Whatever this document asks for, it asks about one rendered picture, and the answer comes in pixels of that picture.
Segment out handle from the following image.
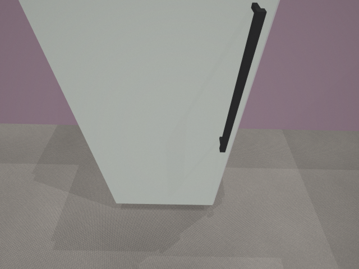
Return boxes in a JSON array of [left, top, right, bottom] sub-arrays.
[[219, 3, 267, 152]]

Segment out fridge door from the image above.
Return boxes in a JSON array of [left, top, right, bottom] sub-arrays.
[[19, 0, 278, 205]]

